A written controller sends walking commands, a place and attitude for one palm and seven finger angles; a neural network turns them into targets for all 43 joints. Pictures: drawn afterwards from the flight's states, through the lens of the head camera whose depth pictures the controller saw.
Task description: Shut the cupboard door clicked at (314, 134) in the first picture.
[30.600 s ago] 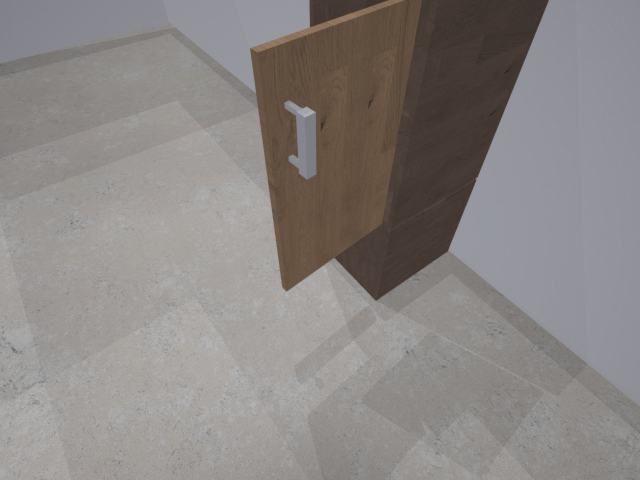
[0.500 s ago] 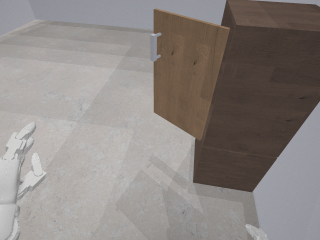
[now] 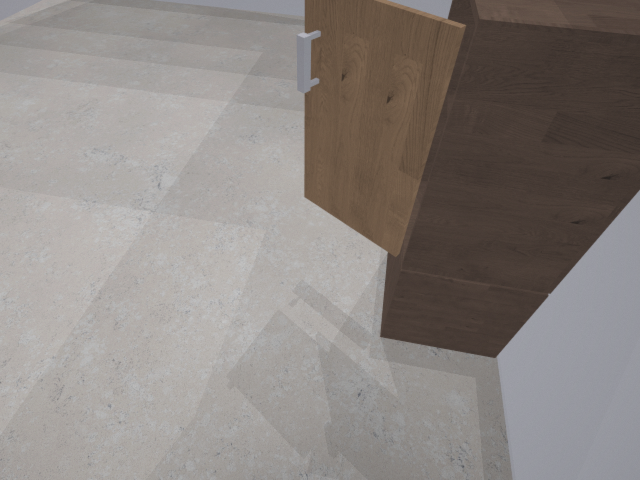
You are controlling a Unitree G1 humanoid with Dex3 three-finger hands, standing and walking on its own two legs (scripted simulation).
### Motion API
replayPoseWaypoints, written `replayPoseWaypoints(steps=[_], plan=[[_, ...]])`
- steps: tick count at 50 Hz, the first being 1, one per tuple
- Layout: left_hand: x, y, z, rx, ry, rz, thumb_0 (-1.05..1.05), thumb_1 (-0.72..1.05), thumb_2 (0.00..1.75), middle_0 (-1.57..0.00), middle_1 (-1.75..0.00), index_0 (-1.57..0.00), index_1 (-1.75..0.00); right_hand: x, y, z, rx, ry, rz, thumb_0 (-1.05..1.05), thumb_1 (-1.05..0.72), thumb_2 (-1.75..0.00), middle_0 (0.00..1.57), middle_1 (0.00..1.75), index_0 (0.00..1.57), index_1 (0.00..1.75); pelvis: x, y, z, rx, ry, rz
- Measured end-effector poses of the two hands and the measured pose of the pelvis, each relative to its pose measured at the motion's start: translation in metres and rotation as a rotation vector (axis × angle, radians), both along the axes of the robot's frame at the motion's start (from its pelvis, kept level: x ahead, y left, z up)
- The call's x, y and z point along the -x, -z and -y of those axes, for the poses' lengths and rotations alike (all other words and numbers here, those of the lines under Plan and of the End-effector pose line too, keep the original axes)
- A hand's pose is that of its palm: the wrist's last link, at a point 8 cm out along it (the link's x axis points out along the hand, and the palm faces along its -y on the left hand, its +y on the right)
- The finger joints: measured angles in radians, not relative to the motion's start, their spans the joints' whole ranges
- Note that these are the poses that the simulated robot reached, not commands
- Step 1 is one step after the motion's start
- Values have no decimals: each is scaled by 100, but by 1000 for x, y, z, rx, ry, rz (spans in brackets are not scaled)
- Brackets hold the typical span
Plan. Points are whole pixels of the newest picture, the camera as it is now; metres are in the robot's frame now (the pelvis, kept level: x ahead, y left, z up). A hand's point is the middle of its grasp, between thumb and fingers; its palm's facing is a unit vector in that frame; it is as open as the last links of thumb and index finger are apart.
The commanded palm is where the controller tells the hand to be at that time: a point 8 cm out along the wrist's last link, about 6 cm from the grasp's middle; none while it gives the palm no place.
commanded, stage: let the arm hang, fingers relaxed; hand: left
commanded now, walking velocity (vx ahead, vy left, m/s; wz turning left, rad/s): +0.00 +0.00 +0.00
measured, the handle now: (309, 61) +0.92 +0.08 +0.10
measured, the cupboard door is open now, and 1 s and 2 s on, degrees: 58 58 58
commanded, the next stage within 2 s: look to check the result in 0.54 s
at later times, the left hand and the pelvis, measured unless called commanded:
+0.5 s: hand out of the picture -0.01 +0.16 -0.18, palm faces +0.03 -0.99 -0.13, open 7.4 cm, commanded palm none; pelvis +0.00 +0.01 +0.00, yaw -1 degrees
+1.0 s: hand out of the picture -0.01 +0.20 -0.17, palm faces +0.01 -0.98 -0.20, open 7.4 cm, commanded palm none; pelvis +0.01 +0.02 +0.00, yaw -1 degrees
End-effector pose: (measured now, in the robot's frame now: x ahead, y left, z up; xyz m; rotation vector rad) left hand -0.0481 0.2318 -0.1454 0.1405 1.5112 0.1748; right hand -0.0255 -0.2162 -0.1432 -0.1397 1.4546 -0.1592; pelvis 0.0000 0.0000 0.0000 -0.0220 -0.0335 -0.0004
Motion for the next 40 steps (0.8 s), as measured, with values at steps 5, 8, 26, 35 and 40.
replayPoseWaypoints(steps=[5, 8, 26, 35, 40], plan=[[6, -1, 6, 9, -5, -17, 0, 92, 90, -20, -30, -20, -30, 11, 4, -14, -29, 25, -17, 0, -91, -90, 20, 29, 20, 30, -1, -1, -3, -4, 8, 6], [1, 0, 12, 24, -4, 0, 0, 92, 90, -20, -30, -20, -30, 12, 5, -20, -39, 34, -13, 0, -91, -90, 20, 29, 20, 30, -2, -1, -5, -6, 11, 8], [-29, 7, 21, 70, 7, 86, 0, 91, 90, -20, -30, -20, -30, -2, 3, -28, -23, 42, 41, 0, -91, -90, 20, 29, 20, 30, -5, -1, -14, -11, 17, -2], [-20, 3, 3, 32, 9, 50, 0, 91, 90, -20, -30, -20, -30, -6, 2, -23, -12, 39, 39, 0, -91, -90, 20, 29, 20, 30, -7, -1, -16, -12, 21, -2], [-20, 1, -5, 16, 15, 39, 0, 91, 90, -20, -30, -20, -30, -9, 1, -18, -2, 35, 42, 0, -91, -90, 20, 29, 20, 30, -8, -2, -17, -13, 23, 0]])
